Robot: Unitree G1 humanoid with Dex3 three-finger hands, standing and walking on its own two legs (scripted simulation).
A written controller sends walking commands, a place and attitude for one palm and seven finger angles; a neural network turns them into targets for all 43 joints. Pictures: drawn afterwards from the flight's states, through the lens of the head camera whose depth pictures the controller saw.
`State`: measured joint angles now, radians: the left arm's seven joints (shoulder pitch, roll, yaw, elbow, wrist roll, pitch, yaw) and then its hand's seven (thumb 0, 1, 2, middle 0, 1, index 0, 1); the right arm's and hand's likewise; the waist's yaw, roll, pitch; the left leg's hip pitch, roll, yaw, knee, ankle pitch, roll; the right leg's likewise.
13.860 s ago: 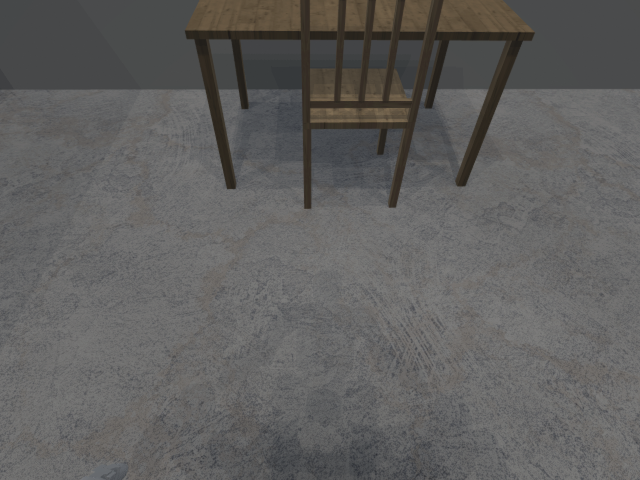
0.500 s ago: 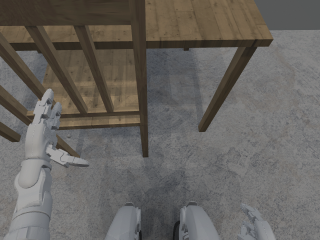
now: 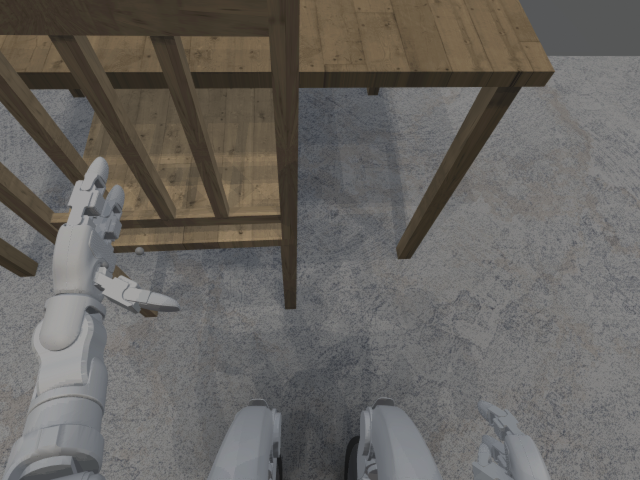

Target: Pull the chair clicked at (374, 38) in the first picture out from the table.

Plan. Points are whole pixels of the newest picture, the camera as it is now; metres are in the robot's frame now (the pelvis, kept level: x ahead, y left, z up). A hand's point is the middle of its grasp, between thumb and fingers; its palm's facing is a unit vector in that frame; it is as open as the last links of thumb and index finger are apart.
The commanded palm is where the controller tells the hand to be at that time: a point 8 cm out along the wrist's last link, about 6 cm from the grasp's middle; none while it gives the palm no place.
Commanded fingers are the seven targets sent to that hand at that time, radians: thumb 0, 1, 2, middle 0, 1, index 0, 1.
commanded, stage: push the fingers through the gap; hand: left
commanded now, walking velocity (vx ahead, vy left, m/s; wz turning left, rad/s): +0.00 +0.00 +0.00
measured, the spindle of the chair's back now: (131, 147) +0.50 +0.26 +0.04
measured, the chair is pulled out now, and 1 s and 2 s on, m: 0.00 0.00 0.00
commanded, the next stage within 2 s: hook a spindle and tug to test in 1.38 s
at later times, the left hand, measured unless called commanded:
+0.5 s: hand (147, 215) +0.42 +0.23 +0.02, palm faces +0.09 -1.00 -0.04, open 17.0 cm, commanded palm +0.40 +0.27 +0.03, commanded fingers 0.00 -0.50 0.30 -0.06 -0.08 -0.06 -0.08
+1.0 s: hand (150, 184) +0.46 +0.24 +0.02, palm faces +0.11 -0.99 -0.04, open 17.0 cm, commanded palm +0.44 +0.27 +0.03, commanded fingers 0.00 -0.50 0.30 -0.06 -0.08 -0.06 -0.08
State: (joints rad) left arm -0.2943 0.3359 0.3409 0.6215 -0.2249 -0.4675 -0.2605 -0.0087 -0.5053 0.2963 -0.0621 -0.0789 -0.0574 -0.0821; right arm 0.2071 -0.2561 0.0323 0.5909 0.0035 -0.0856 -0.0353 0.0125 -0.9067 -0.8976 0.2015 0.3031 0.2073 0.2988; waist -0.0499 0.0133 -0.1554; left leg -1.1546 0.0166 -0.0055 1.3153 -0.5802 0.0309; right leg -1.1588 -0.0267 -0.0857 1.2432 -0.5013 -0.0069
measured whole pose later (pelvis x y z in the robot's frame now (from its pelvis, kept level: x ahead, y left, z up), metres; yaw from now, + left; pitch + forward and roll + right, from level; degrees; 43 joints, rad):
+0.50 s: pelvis +0.00 +0.00 +0.00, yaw -1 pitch +25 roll -3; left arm -0.46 0.39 0.39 0.79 -0.19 -0.48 -0.25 -0.01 -0.50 0.30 -0.06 -0.08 -0.06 -0.08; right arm 0.26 -0.26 0.03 0.62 0.00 -0.04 -0.02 0.01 -0.91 -0.90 0.20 0.30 0.21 0.30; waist -0.09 0.02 -0.15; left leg -1.16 0.02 0.01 1.30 -0.58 0.04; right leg -1.17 -0.02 -0.07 1.22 -0.49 0.00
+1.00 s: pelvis +0.00 +0.00 +0.00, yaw -1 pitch +27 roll -4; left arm -0.67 0.48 0.47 1.00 -0.14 -0.50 -0.26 -0.01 -0.50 0.30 -0.06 -0.08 -0.06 -0.08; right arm 0.27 -0.27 0.04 0.62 -0.02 0.02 -0.01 0.01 -0.91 -0.90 0.20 0.30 0.21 0.30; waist -0.13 0.02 -0.14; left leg -1.22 0.03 0.00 1.33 -0.58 0.03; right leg -1.22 -0.01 -0.08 1.24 -0.49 0.00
